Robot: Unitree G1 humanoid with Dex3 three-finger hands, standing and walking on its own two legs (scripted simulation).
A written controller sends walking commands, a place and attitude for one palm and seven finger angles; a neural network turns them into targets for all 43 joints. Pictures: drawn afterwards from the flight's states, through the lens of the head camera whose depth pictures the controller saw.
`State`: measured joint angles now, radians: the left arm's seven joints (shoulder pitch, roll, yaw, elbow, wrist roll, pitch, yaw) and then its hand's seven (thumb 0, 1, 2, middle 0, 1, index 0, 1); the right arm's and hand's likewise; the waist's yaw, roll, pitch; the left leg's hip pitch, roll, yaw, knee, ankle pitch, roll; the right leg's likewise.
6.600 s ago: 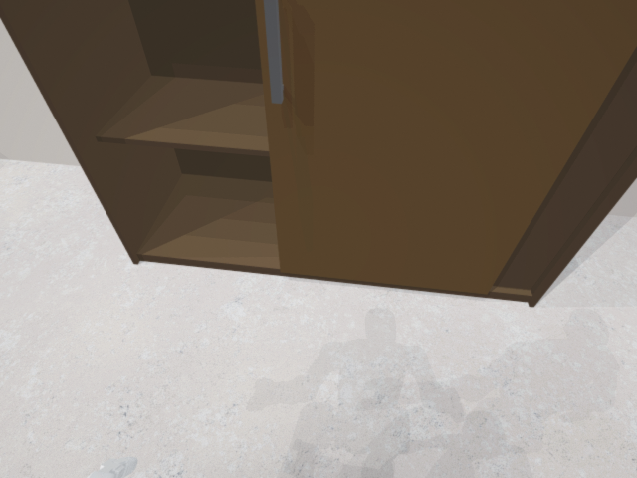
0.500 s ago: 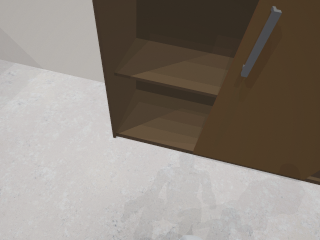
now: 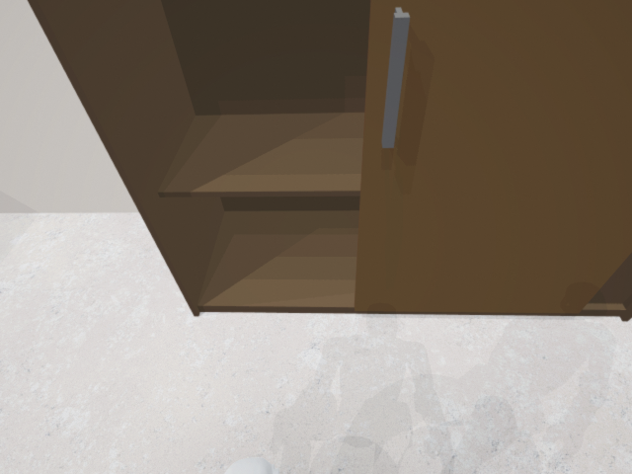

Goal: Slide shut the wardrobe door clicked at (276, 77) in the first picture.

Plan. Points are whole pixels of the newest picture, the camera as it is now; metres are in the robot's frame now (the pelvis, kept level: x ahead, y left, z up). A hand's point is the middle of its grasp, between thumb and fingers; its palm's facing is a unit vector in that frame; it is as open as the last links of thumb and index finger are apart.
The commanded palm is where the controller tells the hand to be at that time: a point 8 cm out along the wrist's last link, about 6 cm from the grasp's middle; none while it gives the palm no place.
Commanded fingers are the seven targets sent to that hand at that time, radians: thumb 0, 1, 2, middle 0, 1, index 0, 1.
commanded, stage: take the last steps up to it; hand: right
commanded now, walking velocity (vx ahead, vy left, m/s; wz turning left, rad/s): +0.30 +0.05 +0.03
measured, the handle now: (392, 82) +0.76 -0.13 +0.14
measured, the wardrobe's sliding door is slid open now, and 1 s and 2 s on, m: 0.59 0.59 0.59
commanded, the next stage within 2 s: come to a stop and stand still in 0.58 s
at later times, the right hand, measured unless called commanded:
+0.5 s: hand (393, 410) +0.26 -0.10 -0.17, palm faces +0.06 +0.98 -0.21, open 7.2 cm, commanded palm none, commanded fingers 0.00 -0.90 -0.90 0.20 0.30 0.20 0.30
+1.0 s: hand (394, 437) +0.23 -0.10 -0.19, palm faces +0.07 +0.98 -0.16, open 7.4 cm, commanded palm none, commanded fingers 0.00 -0.90 -0.90 0.20 0.30 0.20 0.30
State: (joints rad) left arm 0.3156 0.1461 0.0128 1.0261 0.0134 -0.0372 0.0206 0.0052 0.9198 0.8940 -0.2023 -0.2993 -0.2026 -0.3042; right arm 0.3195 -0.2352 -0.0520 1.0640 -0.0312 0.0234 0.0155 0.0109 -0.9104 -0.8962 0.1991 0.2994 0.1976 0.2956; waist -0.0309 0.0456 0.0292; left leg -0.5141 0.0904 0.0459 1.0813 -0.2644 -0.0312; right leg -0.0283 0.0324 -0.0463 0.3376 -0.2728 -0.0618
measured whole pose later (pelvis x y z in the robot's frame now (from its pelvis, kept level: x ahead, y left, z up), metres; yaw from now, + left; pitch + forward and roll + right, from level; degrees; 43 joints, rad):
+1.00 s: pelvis +0.26 +0.06 -0.01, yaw +2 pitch -1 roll -1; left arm 0.08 0.09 0.02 1.02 0.01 0.00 0.05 -0.01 0.92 0.89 -0.20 -0.30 -0.20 -0.30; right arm 0.30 -0.13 -0.02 1.09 -0.02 0.04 -0.04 0.01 -0.91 -0.90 0.20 0.30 0.20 0.30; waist -0.06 0.04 0.10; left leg -0.27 0.02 0.04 0.79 -0.52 -0.01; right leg -0.29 -0.04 -0.12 0.48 -0.17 -0.02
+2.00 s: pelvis +0.21 +0.06 +0.00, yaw +1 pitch -2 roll +0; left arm 0.28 0.13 0.00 1.13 0.01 -0.01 0.04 0.01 0.93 0.89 -0.20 -0.30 -0.20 -0.30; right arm 0.27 -0.14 0.00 1.17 -0.02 0.01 -0.03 0.01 -0.91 -0.90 0.20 0.30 0.20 0.30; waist -0.02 0.03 0.03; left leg -0.15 0.07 0.04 0.39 -0.20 -0.05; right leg -0.11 0.01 -0.05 0.39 -0.25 -0.02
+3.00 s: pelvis +0.15 +0.08 -0.01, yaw +0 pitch -2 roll +0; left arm 0.39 0.12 0.00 1.10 0.02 0.00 0.02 0.01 0.91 0.89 -0.20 -0.30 -0.20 -0.30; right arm 0.38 -0.12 -0.01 1.09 -0.02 0.00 -0.03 0.01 -0.91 -0.90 0.20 0.30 0.20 0.30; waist -0.01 0.02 0.01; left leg -0.30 0.04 0.05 0.53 -0.20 -0.01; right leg -0.27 -0.02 -0.02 0.55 -0.24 0.01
